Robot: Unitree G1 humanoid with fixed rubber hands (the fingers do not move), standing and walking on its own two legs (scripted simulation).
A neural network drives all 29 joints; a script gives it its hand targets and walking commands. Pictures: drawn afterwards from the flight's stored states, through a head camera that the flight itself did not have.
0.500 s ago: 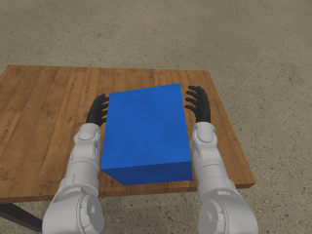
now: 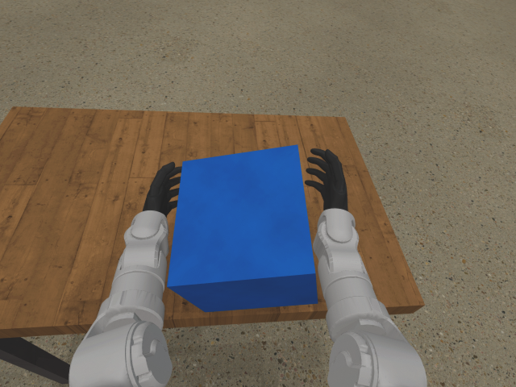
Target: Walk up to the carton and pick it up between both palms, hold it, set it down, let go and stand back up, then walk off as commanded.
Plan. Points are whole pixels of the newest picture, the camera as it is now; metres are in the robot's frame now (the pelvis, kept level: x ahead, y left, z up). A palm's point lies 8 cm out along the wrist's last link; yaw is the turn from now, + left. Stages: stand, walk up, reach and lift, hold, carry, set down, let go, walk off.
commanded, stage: set down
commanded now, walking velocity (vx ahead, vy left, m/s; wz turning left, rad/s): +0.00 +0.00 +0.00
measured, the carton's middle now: (249, 231) +0.35 +0.00 +0.03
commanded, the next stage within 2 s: none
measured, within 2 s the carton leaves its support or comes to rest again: rests again in 1.26 s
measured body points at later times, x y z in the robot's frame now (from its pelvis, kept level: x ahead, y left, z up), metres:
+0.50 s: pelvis +0.00 +0.00 +0.00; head +0.03 +0.03 +0.45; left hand +0.40 +0.14 +0.04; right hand +0.38 -0.14 +0.08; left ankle +0.02 +0.15 -0.75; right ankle -0.03 -0.13 -0.75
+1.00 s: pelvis +0.00 +0.00 +0.00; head +0.03 +0.03 +0.45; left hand +0.40 +0.14 +0.03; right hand +0.39 -0.15 +0.08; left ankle +0.02 +0.15 -0.75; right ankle -0.03 -0.13 -0.75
